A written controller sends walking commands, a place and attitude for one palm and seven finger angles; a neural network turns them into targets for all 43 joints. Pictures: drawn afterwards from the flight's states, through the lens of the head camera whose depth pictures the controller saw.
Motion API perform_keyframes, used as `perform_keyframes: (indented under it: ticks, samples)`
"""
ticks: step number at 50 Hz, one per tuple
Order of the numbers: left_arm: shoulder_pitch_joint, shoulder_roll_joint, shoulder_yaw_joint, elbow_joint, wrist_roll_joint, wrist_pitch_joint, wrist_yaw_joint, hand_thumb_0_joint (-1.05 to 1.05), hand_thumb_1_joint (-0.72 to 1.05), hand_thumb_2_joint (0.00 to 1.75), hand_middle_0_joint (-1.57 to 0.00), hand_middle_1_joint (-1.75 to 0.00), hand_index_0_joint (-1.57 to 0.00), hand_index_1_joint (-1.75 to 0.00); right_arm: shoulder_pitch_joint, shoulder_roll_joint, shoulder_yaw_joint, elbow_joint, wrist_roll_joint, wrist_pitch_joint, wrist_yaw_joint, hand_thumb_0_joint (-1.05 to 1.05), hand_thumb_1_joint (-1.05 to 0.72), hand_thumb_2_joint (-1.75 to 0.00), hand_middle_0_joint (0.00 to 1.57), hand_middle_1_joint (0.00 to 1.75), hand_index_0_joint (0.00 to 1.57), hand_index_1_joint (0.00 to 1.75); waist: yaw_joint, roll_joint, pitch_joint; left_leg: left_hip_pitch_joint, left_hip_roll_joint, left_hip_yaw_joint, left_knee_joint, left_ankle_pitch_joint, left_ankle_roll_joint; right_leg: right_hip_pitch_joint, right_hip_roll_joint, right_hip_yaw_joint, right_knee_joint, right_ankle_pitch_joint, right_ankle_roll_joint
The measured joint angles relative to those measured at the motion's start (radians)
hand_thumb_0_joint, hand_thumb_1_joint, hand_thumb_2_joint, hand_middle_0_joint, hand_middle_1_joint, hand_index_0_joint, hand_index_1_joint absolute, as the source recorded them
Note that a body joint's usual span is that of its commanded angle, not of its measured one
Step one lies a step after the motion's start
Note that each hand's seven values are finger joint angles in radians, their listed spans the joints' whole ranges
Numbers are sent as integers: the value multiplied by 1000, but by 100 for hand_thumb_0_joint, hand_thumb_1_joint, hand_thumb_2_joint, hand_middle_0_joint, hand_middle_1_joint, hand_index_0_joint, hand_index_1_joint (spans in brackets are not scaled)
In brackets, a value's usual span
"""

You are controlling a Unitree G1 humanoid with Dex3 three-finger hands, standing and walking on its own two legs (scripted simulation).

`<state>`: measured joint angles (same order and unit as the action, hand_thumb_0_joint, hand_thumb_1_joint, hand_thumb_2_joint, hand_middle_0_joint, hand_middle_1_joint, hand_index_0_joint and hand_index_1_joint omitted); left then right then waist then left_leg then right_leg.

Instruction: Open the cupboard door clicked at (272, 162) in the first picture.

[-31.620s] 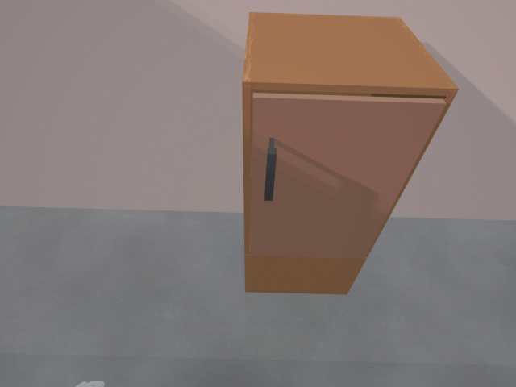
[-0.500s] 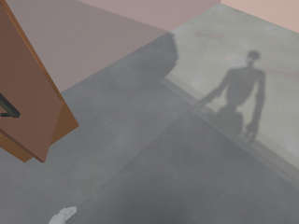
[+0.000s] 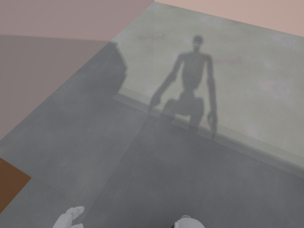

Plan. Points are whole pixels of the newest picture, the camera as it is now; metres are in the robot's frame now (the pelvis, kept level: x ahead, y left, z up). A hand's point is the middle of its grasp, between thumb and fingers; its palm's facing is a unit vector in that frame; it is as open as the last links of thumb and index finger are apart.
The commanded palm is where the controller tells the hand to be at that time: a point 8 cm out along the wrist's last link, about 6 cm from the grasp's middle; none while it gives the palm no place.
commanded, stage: walk to a spot facing it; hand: left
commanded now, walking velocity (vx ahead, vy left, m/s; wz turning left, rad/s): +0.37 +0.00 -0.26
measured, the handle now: out of the picture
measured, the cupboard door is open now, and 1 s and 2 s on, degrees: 49 49 49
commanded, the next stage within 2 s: turn to face it in 1.14 s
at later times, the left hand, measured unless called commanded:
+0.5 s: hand (113, 171) +0.31 +0.15 -0.17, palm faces -0.10 -0.98 -0.19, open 7.3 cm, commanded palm none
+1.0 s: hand (136, 122) +0.51 +0.08 -0.17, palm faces -0.09 -0.98 -0.18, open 7.3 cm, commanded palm none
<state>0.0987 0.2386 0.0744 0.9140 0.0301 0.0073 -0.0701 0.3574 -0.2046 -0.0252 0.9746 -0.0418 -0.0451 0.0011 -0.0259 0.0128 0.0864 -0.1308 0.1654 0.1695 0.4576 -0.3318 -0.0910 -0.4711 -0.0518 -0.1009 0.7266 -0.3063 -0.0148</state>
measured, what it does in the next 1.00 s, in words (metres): walks ahead: right foot, then left foot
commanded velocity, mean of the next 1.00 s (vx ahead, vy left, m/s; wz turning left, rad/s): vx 0.38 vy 0.00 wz -0.07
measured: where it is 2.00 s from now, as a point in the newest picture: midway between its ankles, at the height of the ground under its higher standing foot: (181, 141)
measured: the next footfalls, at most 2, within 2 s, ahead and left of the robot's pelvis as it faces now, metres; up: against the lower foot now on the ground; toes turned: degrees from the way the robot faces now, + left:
right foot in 0.04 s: +0.12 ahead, -0.13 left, +0.00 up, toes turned -6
left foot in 0.32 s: +0.28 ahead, +0.12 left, +0.00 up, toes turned +2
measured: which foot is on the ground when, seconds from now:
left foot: down 0.00-0.04, up 0.06-0.30, down 0.32-0.56, up 0.58-0.82, down 0.84-1.00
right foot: up 0.00-0.02, down 0.04-0.32, up 0.34-0.56, down 0.58-0.84, up 0.86-1.00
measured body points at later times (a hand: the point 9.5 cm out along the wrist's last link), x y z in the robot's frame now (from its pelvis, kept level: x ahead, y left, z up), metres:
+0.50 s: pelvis +0.23 -0.04 +0.00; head +0.26 -0.04 +0.45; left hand +0.31 +0.20 -0.15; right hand +0.22 -0.27 -0.15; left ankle +0.24 +0.12 -0.74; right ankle +0.21 -0.15 -0.69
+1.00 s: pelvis +0.46 -0.10 +0.00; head +0.49 -0.10 +0.45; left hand +0.52 +0.14 -0.16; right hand +0.47 -0.34 -0.15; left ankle +0.48 +0.05 -0.74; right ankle +0.43 -0.21 -0.69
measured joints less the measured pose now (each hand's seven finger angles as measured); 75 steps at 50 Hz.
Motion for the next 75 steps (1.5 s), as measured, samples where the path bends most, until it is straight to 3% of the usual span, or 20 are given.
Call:
perform_keyframes:
  ticks: [3,5,7,15,18,22,28,31,34,40,43,47,53,56,59,66,69,70,72,75]
  samples:
    - [-26,13,-2,-21,-1,-35,8,1,91,90,-19,-30,-20,-30,44,-7,-5,33,16,26,5,0,-90,-90,20,30,20,30,-11,-21,-2,-66,7,-6,265,-137,16,58,-2,17,-98,53,-45]
    - [-33,-7,-4,-15,-9,-45,30,0,91,90,-19,-30,-20,-30,12,-27,-16,64,22,51,7,1,-90,-90,20,30,20,30,-17,5,23,-172,-4,-84,533,-184,36,75,18,10,-44,26,-40]
    - [-11,-21,-9,-3,-8,-43,48,0,91,90,-19,-30,-20,-30,-27,-35,-26,73,19,57,6,1,-91,-90,20,30,20,30,-23,10,24,-258,-16,-108,632,-155,42,122,34,14,-79,1,-31]
    - [120,-38,-9,101,-9,-38,51,0,92,90,-20,-30,-21,-30,-139,1,-26,0,15,2,20,1,-91,-90,20,30,20,30,0,-45,-14,-269,-57,-59,164,79,44,299,60,81,-225,-30,-14]
    - [168,-35,-7,125,-13,-25,47,0,92,90,-20,-30,-21,-30,-148,6,-21,-18,2,-31,12,0,-91,-90,20,30,20,30,8,-37,-34,-239,-53,-56,135,125,72,241,69,86,10,-146,-21]
    - [143,-17,-1,148,-3,-10,42,1,92,90,-20,-30,-20,-30,-107,45,-11,-11,-3,-41,2,0,-91,-90,20,30,20,30,7,-55,-41,-171,-61,-38,113,57,56,63,35,70,363,-128,-19]
    - [81,-33,-9,91,-5,-43,20,1,91,90,-19,-30,-20,-30,-20,45,-8,69,5,-5,7,0,-91,-90,20,30,20,30,15,-5,-32,-53,-31,-48,61,6,20,88,-7,9,-74,-17,-7]
    - [69,-41,-6,80,-4,-65,35,0,91,90,-19,-30,-20,-30,-2,33,-17,111,19,35,17,0,-91,-90,20,30,20,30,19,-1,-30,-133,-34,-81,347,-162,57,114,-11,8,-75,9,-22]
    - [93,-65,-11,88,-3,-69,59,0,91,90,-19,-30,-20,-30,-36,15,-30,133,18,52,17,1,-91,-90,20,30,20,30,16,10,-32,-247,-44,-104,549,-146,69,190,2,-19,-120,-18,-10]
    - [187,-55,-7,158,-6,-69,65,0,93,90,-20,-30,-20,-30,-131,21,-38,64,18,13,26,1,-91,-90,20,30,20,30,24,-55,-43,-267,-63,-41,208,35,64,329,3,0,-252,-34,6]
    - [238,-63,-11,183,-12,-52,56,0,92,90,-20,-30,-21,-30,-161,4,-37,23,9,-32,21,1,-91,-90,20,30,20,30,27,-33,-46,-224,-54,-41,89,152,98,292,17,8,-64,-132,8]
    - [201,-38,-8,202,-5,-16,51,1,92,90,-20,-30,-20,-30,-141,35,-29,7,4,-46,2,0,-91,-90,20,30,20,30,14,-63,-44,-179,-63,-24,133,58,66,100,4,41,357,-154,2]
    - [93,-42,-10,112,-5,-50,26,1,91,90,-19,-30,-20,-30,-51,37,-19,75,8,-2,7,0,-90,-90,20,30,20,30,19,-9,-37,-78,-49,-66,84,8,33,98,-31,-4,-61,-32,14]
    - [69,-47,-8,87,-2,-76,42,0,91,90,-19,-30,-20,-30,-27,33,-25,115,19,40,17,0,-90,-90,20,30,20,30,25,-3,-40,-157,-57,-104,366,-161,68,132,-39,-24,-58,-6,-2]
    - [89,-70,-16,88,0,-85,66,0,91,90,-19,-30,-20,-30,-53,23,-35,134,19,57,17,1,-91,-90,20,30,20,30,19,7,-43,-269,-66,-116,579,-127,77,219,-30,-61,-121,-38,2]
    - [168,-55,-18,150,-5,-85,81,0,94,90,-20,-30,-21,-30,-165,35,-34,58,24,28,28,1,-91,-90,20,30,20,30,18,-50,-12,-320,-91,-37,226,63,82,390,-37,-104,-277,-54,23]
    - [217,-64,-22,161,-16,-62,78,0,93,90,-20,-30,-21,-30,-197,11,-25,14,18,4,28,1,-91,-90,20,30,20,30,25,-25,0,-272,-96,-34,103,248,137,354,-39,-115,-80,-133,46]
    - [221,-57,-24,162,-19,-46,78,0,93,90,-20,-30,-21,-30,-209,13,-25,5,17,-2,21,1,-91,-90,20,30,20,30,20,-30,5,-279,-96,-39,148,195,147,296,-41,-84,74,-186,53]
    - [194,-38,-20,159,-19,-13,84,0,92,90,-20,-30,-20,-30,-216,21,-19,-10,19,-7,8,0,-91,-90,20,30,20,30,17,-48,18,-282,-107,-54,197,114,137,178,-26,-9,329,-240,65]
    - [120,-29,-9,124,-18,12,81,1,92,90,-20,-30,-20,-30,-203,15,-14,-15,19,10,-6,0,-91,-90,20,30,20,30,24,-34,26,-263,-121,-102,164,115,106,61,-17,32,419,-203,78]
